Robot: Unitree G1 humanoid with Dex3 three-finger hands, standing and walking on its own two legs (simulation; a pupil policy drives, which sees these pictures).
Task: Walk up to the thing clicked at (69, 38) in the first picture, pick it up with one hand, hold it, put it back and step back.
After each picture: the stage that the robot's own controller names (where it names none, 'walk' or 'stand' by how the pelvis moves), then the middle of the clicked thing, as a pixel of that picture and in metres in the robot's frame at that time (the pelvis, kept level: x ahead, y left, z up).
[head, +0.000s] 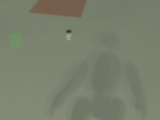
stand; (69, 34) +1.59 +0.19 -0.72
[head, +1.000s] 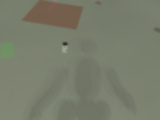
walk; (64, 47) +1.46 +0.14 -0.71
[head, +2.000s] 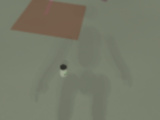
walk; (63, 70) +0.93 +0.15 -0.70
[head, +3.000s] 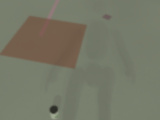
walk; (54, 112) +0.55 +0.20 -0.71
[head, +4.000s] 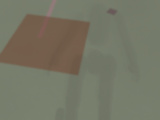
stand; out of the picture +0.36 +0.18 -0.70
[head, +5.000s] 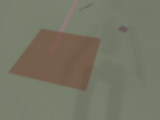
stand; out of the picture +0.32 +0.19 -0.72
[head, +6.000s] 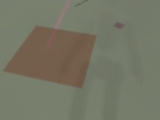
stand; out of the picture +0.31 +0.20 -0.72
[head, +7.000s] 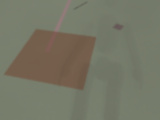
stand; out of the picture +0.32 +0.19 -0.73
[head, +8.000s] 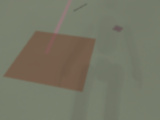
stand; out of the picture +0.31 +0.20 -0.73
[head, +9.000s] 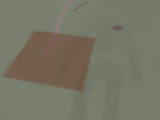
stand; out of the picture +0.30 +0.20 -0.73
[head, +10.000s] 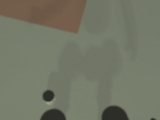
go down; (49, 97) +0.37 +0.17 -0.50
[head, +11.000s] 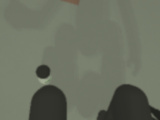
go down; (44, 74) +0.42 +0.18 -0.33
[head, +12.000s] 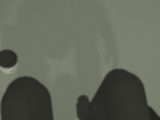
close in; (8, 62) +0.41 +0.20 -0.26
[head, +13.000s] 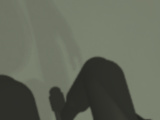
close; out of the picture +0.42 +0.23 -0.23
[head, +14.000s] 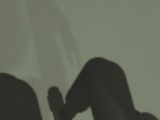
close; out of the picture +0.40 +0.23 -0.23
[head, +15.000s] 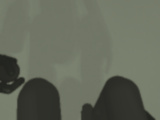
lift; (7, 76) +0.34 +0.24 -0.13
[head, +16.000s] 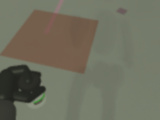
lift; (32, 90) +0.32 +0.18 +0.03
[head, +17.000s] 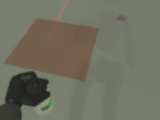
hold; (40, 97) +0.31 +0.16 +0.00
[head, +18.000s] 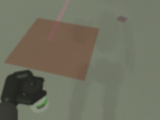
hold; (36, 95) +0.32 +0.18 +0.00
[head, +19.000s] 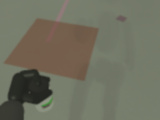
hold; (41, 94) +0.32 +0.16 +0.00
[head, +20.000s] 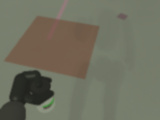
crouch; (43, 95) +0.32 +0.16 -0.01
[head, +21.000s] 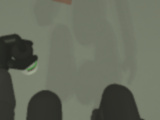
crouch; (25, 59) +0.43 +0.18 -0.10
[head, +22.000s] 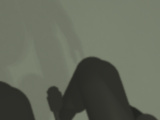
lower; out of the picture +0.44 +0.24 -0.23
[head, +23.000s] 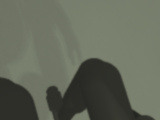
lower; out of the picture +0.43 +0.25 -0.24
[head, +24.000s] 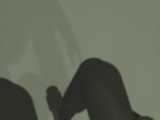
lower; out of the picture +0.43 +0.25 -0.23
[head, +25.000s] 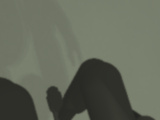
lower; out of the picture +0.42 +0.26 -0.23
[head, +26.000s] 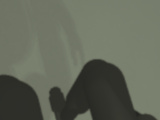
open; out of the picture +0.41 +0.24 -0.24
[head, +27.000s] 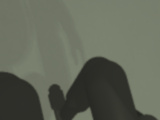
withdraw; out of the picture +0.41 +0.24 -0.23
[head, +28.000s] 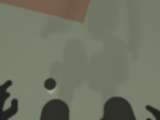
walk; (51, 86) +0.42 +0.17 -0.45
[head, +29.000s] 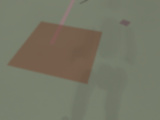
stand; out of the picture +0.35 +0.16 -0.66
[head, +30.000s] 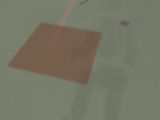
stand; out of the picture +0.35 +0.17 -0.67
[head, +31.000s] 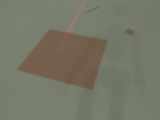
stand; out of the picture +0.37 +0.15 -0.71
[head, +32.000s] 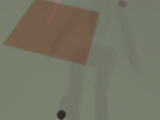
walk; (61, 116) +0.39 +0.11 -0.71
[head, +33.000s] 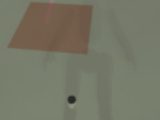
walk; (72, 102) +0.52 +0.12 -0.69
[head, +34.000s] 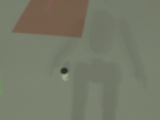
walk; (64, 74) +0.80 +0.22 -0.70
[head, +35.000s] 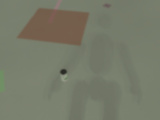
stand; (63, 75) +0.95 +0.21 -0.71
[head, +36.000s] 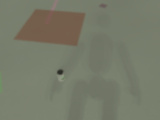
stand; (60, 75) +0.97 +0.23 -0.72
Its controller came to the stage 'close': yes
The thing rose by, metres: 0.71
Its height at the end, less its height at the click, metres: +0.00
